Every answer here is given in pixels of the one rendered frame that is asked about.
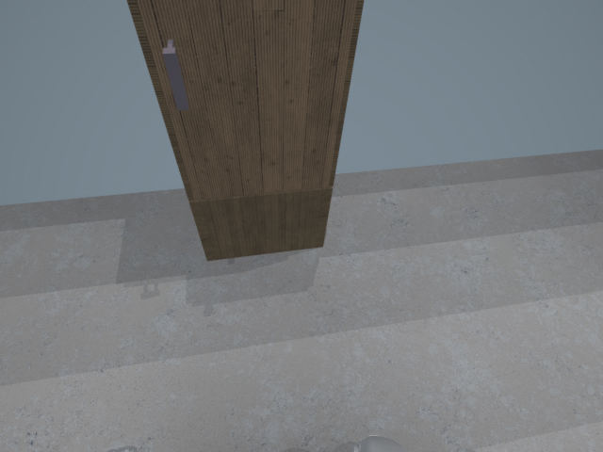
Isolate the cupboard door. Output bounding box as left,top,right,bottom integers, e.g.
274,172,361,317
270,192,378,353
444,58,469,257
137,0,357,200

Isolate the handle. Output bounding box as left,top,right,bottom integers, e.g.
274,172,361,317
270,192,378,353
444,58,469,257
163,40,188,110

